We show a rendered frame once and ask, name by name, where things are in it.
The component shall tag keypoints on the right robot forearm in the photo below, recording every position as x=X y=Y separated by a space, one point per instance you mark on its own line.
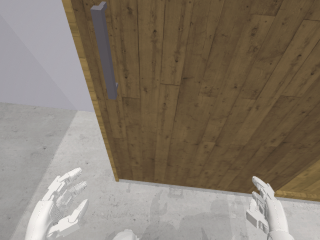
x=279 y=235

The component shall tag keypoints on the robot left hand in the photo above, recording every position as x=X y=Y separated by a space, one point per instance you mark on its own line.
x=47 y=212

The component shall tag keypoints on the handle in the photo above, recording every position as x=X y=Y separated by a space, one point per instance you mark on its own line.
x=102 y=38

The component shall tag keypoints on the robot right hand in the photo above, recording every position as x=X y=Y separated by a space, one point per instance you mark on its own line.
x=271 y=216

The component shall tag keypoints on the wardrobe door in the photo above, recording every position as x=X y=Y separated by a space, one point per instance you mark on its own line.
x=307 y=182
x=210 y=92

